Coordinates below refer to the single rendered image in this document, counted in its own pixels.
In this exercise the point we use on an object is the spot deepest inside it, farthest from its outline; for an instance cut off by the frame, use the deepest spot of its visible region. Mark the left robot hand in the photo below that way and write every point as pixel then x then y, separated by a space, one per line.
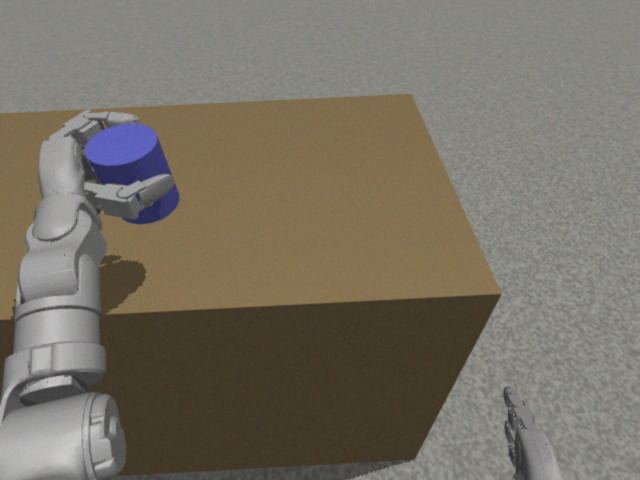
pixel 63 168

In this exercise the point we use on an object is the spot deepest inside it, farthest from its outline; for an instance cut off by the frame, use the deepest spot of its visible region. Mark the can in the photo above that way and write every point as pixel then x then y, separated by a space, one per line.
pixel 126 153

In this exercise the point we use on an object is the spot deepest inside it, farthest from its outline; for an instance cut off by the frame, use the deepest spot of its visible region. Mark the left robot arm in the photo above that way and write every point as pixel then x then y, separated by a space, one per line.
pixel 50 427

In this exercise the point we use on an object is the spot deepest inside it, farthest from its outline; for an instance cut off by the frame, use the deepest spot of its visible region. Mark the right robot hand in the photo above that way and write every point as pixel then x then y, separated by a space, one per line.
pixel 529 448

